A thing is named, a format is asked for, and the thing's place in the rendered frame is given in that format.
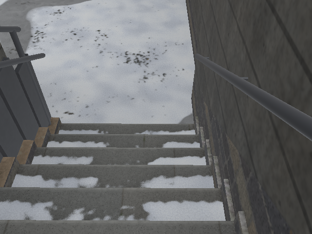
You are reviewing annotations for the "stairs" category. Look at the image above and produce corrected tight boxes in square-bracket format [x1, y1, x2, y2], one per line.
[0, 123, 236, 234]

